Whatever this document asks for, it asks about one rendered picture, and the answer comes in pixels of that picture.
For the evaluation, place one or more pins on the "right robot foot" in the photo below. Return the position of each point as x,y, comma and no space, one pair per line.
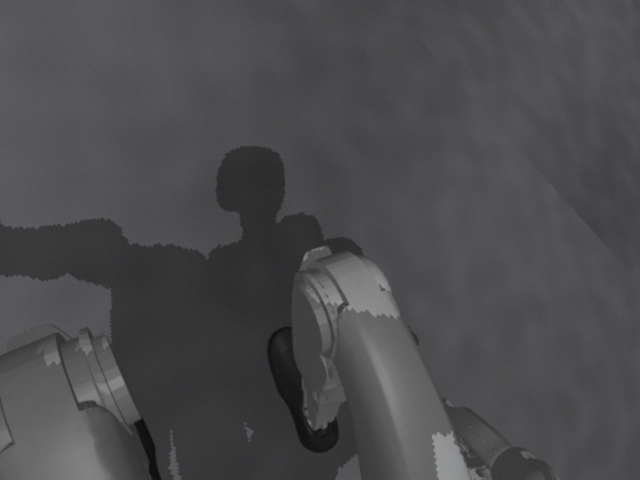
288,381

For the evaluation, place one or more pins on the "right robot hand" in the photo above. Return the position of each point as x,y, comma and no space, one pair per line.
477,437

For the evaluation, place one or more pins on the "left robot foot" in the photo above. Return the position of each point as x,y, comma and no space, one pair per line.
149,448

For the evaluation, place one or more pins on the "right robot arm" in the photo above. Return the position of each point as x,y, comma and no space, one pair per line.
519,464

